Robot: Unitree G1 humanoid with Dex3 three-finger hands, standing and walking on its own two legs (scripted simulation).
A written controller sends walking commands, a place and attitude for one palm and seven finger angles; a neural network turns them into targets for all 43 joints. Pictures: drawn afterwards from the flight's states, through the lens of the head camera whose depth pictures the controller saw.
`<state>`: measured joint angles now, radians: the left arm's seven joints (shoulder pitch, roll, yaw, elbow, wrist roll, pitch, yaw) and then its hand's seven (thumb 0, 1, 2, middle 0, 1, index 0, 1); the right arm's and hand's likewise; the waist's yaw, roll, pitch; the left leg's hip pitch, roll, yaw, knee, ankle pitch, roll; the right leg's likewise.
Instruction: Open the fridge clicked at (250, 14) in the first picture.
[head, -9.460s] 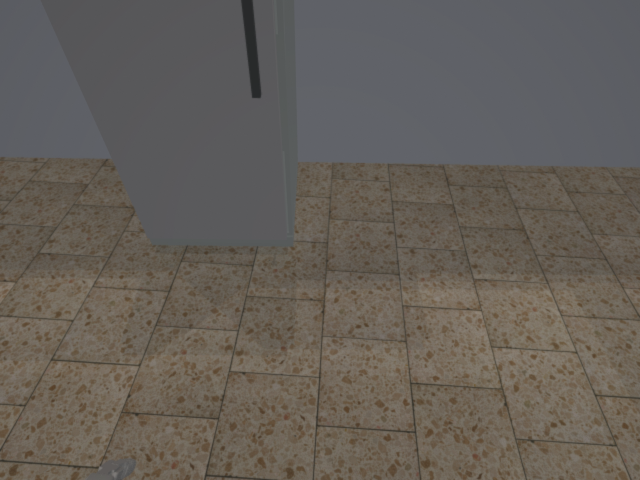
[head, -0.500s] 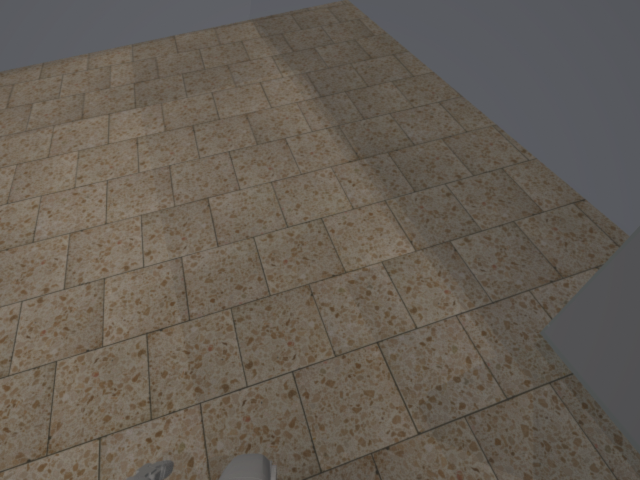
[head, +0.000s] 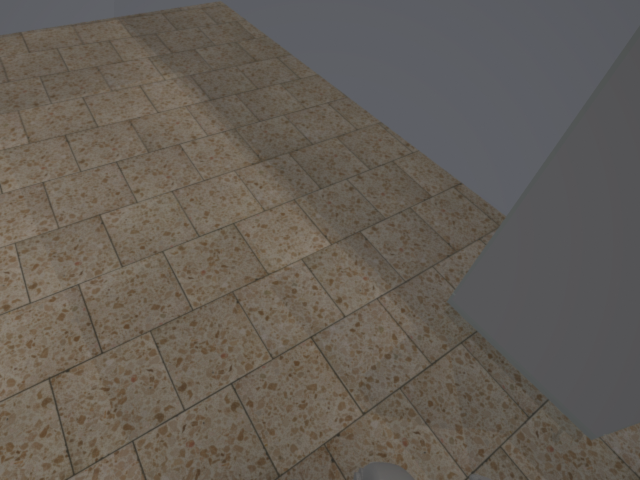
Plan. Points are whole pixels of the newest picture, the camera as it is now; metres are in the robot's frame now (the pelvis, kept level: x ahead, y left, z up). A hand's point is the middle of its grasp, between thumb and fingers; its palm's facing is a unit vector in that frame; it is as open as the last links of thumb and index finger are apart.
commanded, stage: turn to face it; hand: right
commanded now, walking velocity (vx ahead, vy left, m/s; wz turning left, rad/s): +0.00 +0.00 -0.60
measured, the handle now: out of the picture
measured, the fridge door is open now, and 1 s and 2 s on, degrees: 0 0 0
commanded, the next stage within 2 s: take the last steps up to it in 1.20 s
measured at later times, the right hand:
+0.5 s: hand out of the picture -0.01 -0.30 -0.17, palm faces +0.35 +0.91 -0.24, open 7.4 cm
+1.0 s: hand out of the picture +0.00 -0.23 -0.13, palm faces +0.53 +0.79 -0.31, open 7.4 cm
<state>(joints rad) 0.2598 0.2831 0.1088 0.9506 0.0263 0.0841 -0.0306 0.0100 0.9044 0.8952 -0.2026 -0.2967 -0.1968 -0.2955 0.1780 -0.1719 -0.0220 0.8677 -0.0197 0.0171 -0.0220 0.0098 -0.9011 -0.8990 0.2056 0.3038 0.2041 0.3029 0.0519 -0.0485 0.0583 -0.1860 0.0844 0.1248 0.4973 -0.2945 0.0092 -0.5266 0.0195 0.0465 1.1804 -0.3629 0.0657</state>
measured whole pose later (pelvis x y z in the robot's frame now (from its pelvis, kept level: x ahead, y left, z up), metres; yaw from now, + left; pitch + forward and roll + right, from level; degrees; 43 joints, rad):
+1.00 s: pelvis +0.00 +0.01 +0.00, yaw -35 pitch -1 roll -2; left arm 0.30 0.26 0.10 0.96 0.03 0.08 -0.01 0.01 0.90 0.89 -0.20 -0.30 -0.20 -0.30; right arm 0.13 -0.18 -0.03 0.85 -0.01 0.03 -0.03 0.01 -0.90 -0.90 0.20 0.30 0.20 0.30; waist 0.06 -0.06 0.05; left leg -0.23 0.02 0.03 0.53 -0.28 0.03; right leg -0.47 0.12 0.14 0.95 -0.42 0.03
